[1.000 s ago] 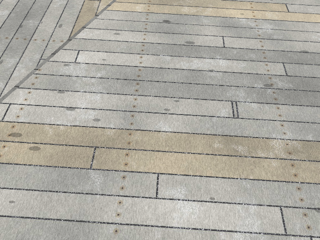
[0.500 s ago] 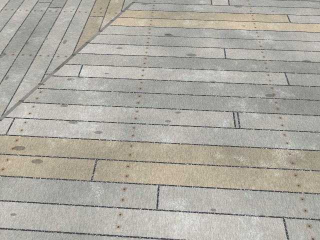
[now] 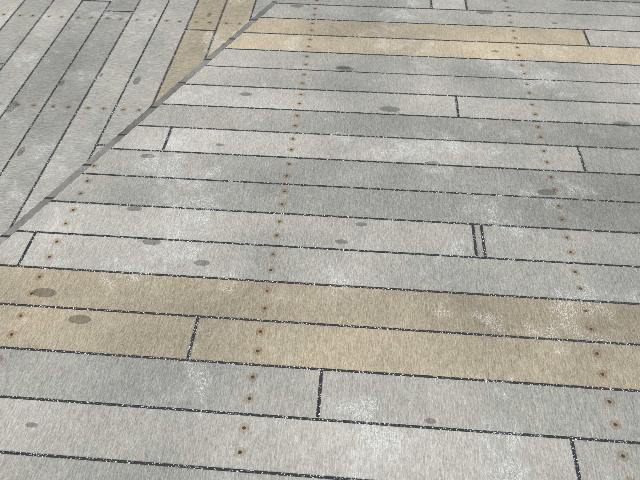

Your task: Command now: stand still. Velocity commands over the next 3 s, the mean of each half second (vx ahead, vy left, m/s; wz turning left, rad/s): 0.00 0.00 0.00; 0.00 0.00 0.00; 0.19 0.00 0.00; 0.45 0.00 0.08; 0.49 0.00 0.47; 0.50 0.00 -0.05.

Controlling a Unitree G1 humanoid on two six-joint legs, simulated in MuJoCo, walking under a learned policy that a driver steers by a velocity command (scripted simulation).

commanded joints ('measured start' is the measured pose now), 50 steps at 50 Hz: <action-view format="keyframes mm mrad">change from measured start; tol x2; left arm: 1 62 94 15 -10 -1 -6 3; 22 114 66 3 53 -4 -3 7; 50 161 44 -3 79 -6 -2 11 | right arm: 1 29 -99 -14 -15 0 -6 -3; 50 109 -55 15 8 4 -10 -1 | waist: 1 0 -6 15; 50 8 -4 37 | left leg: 1 75 -2 19 -52 144 33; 50 40 -19 24 -49 119 45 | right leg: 1 -119 -33 24 -124 113 -9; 50 -128 -24 -1 -110 94 2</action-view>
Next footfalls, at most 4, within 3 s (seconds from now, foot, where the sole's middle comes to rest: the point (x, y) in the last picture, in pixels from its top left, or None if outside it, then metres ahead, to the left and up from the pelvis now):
1.82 right None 0.44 -0.11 -0.77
2.40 left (265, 385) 0.73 0.15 -0.77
2.96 right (309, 259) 1.10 0.05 -0.77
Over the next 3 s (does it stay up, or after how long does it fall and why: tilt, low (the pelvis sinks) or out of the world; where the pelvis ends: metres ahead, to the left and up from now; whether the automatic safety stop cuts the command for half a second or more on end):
stays up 0.94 0.10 -0.02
